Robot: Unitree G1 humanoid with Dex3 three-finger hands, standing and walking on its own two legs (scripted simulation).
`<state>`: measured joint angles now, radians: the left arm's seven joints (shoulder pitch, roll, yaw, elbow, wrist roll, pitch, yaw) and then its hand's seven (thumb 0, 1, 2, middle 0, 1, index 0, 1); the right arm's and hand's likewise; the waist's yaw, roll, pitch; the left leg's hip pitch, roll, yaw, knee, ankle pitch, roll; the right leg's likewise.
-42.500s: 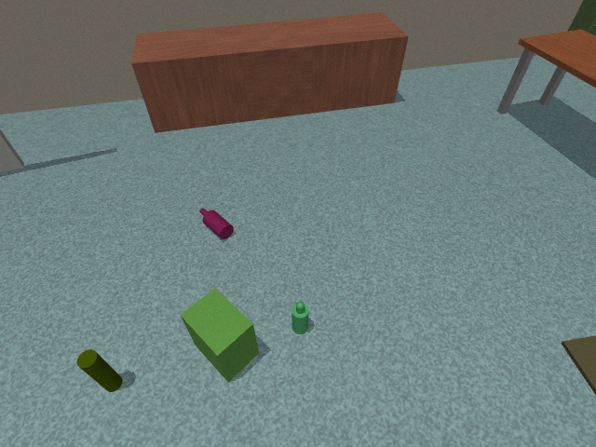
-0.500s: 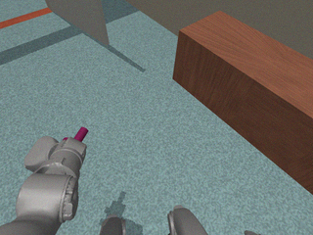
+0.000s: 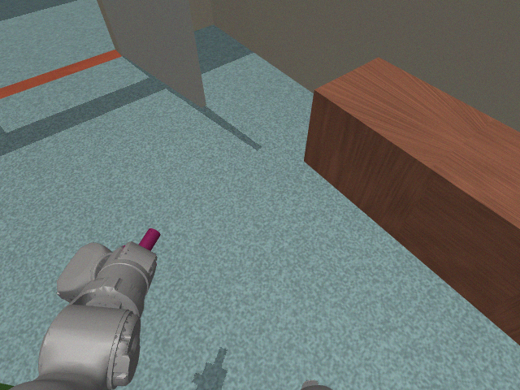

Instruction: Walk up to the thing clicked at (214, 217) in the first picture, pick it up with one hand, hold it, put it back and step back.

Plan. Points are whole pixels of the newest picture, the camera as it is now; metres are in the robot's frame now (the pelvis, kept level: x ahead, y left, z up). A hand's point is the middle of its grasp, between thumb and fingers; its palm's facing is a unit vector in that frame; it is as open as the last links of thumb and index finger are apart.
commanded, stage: hold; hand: left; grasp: from above
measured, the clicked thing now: (128, 272) +0.38 +0.23 -0.09
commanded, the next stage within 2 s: crouch in 1.96 s
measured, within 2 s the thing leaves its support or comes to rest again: neither
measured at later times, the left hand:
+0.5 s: hand (103, 273) +0.35 +0.25 -0.03, palm faces -0.14 -0.44 -0.89, open 10.0 cm
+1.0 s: hand (103, 266) +0.35 +0.24 -0.01, palm faces -0.12 -0.44 -0.89, open 10.1 cm
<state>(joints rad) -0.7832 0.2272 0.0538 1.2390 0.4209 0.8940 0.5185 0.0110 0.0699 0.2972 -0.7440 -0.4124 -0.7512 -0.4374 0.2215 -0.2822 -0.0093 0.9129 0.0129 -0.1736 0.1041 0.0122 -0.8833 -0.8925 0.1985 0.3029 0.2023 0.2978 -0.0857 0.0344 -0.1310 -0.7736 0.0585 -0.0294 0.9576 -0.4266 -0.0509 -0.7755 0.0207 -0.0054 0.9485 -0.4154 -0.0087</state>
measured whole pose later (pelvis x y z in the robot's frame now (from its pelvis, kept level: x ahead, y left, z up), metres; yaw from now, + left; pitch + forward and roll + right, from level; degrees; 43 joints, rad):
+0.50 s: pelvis +0.02 +0.01 +0.02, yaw +0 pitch +10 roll +0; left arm -0.77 0.18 0.05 1.22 0.42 0.91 0.56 0.01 0.06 0.33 -0.71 -0.47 -0.72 -0.49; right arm 0.21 -0.27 -0.02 0.88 0.00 -0.13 0.14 0.01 -0.90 -0.90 0.20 0.30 0.20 0.30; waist -0.06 0.02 -0.10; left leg -0.60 0.04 -0.01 0.82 -0.41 -0.04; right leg -0.60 0.00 0.01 0.82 -0.40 0.01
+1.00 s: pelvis +0.03 +0.00 +0.03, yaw +0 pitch +8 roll +0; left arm -0.74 0.16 0.03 1.15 0.41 0.97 0.55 0.00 0.04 0.39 -0.68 -0.52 -0.68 -0.54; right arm 0.18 -0.29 -0.02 0.87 0.01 -0.12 0.14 0.01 -0.91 -0.90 0.20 0.30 0.20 0.30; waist -0.04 0.03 -0.09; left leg -0.50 0.04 -0.01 0.74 -0.38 -0.04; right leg -0.51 0.00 0.01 0.75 -0.38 0.00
